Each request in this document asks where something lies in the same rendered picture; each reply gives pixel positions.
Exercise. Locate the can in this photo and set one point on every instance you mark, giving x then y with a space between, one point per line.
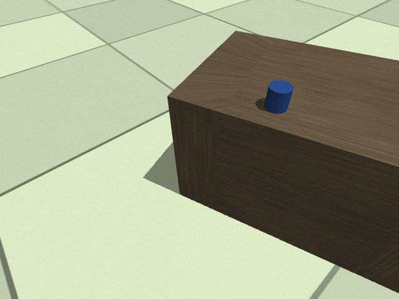
278 96

